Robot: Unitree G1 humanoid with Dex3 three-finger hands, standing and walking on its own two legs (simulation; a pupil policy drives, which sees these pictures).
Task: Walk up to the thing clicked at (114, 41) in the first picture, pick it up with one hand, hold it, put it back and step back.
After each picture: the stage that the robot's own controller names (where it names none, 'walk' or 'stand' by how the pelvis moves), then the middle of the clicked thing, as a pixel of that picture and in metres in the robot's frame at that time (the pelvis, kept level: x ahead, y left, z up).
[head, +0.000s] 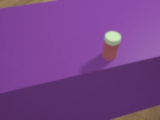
stand; (110, 46) +0.54 -0.11 +0.00
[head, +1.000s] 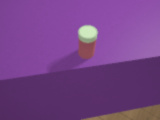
rise first; (87, 42) +0.48 -0.01 +0.04
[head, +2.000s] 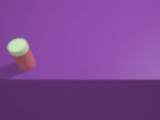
rise first; (22, 55) +0.43 +0.26 +0.03
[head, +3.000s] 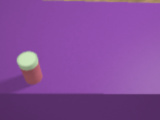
stand; (30, 68) +0.40 +0.21 +0.01
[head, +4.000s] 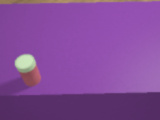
stand; (29, 70) +0.40 +0.22 +0.00
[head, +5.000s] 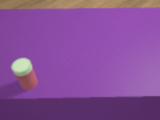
stand; (25, 74) +0.40 +0.23 +0.00
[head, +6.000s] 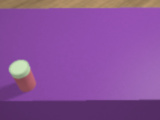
stand; (23, 76) +0.39 +0.24 +0.00
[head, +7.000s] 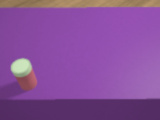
stand; (25, 75) +0.39 +0.23 +0.00
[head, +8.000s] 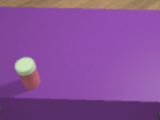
rise first; (28, 74) +0.39 +0.23 +0.00
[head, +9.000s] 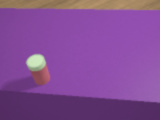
go down; (39, 70) +0.41 +0.22 +0.00
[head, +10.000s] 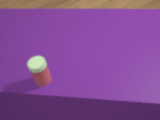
go down; (40, 71) +0.40 +0.22 +0.01
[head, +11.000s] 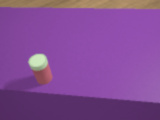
go down; (41, 69) +0.41 +0.22 +0.01
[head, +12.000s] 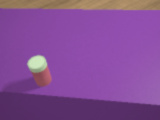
go down; (40, 71) +0.40 +0.22 +0.01
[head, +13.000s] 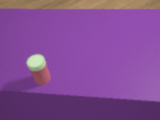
go down; (39, 70) +0.41 +0.22 +0.01
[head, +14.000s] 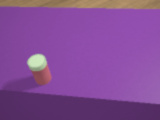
go down; (40, 70) +0.40 +0.22 +0.01
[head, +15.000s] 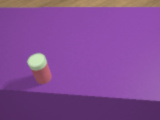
go down; (40, 69) +0.41 +0.22 +0.01
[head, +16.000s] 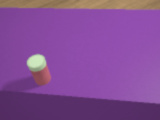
go down; (39, 70) +0.41 +0.22 +0.01
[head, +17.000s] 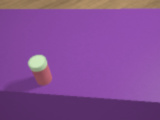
go down; (41, 70) +0.41 +0.22 +0.01
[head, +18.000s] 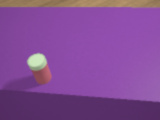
go down; (40, 69) +0.41 +0.22 +0.01
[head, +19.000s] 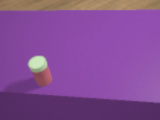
go down; (41, 71) +0.41 +0.22 +0.01
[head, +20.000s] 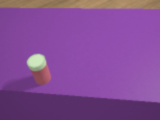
go down; (39, 70) +0.41 +0.22 +0.01
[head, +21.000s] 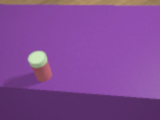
go down; (40, 66) +0.42 +0.22 +0.01
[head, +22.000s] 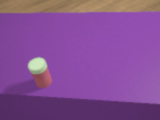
go down; (40, 73) +0.41 +0.22 +0.01
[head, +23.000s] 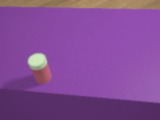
go down; (40, 69) +0.41 +0.22 +0.01
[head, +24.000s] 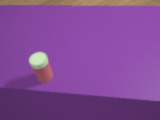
go down; (41, 68) +0.41 +0.22 +0.01
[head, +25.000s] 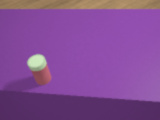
go down; (40, 70) +0.41 +0.22 +0.01
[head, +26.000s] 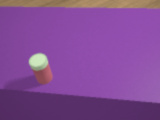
go down; (41, 69) +0.41 +0.22 +0.01
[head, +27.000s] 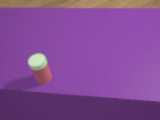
go down; (40, 69) +0.41 +0.22 +0.01
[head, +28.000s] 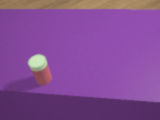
go down; (40, 70) +0.41 +0.22 +0.01
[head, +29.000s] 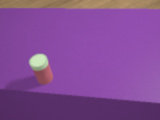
go down; (42, 69) +0.41 +0.22 +0.01
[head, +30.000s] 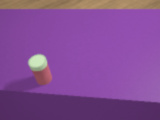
go down; (41, 70) +0.41 +0.22 +0.01
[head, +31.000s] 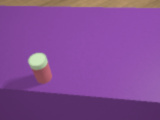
go down; (41, 68) +0.41 +0.22 +0.01
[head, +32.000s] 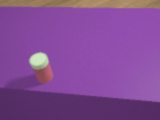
go down; (42, 68) +0.41 +0.22 +0.01
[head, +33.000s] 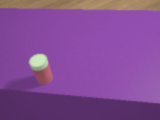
go down; (41, 69) +0.41 +0.22 +0.01
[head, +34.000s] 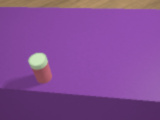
go down; (41, 68) +0.41 +0.22 +0.01
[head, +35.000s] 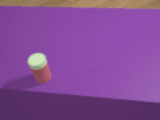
go down; (40, 68) +0.41 +0.22 +0.01
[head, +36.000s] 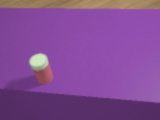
go down; (42, 69) +0.41 +0.22 +0.01
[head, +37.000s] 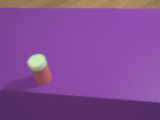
go down; (40, 70) +0.41 +0.22 +0.01
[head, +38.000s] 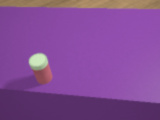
go down; (41, 69) +0.41 +0.22 +0.01
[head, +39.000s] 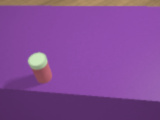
go down; (41, 68) +0.41 +0.22 +0.01
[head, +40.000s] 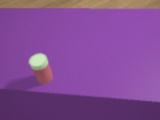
go down; (41, 69) +0.41 +0.22 +0.01
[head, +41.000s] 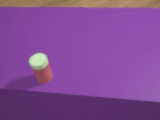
go down; (41, 69) +0.41 +0.22 +0.01
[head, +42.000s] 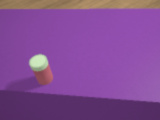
go down; (42, 70) +0.41 +0.22 +0.01
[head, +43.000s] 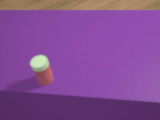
go down; (42, 70) +0.41 +0.22 +0.01
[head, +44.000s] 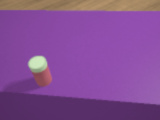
go down; (40, 71) +0.40 +0.22 +0.01
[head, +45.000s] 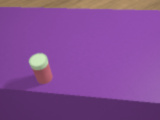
go down; (41, 69) +0.41 +0.22 +0.01
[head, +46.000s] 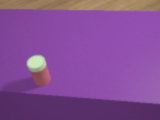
go down; (39, 71) +0.41 +0.22 +0.01
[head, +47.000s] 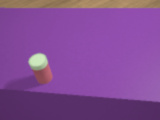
go down; (41, 69) +0.41 +0.22 +0.01
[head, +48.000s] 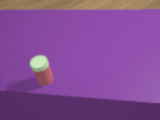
go down; (42, 71) +0.41 +0.22 +0.01
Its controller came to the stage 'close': no
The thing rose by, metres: 0.00
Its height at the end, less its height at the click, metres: +0.00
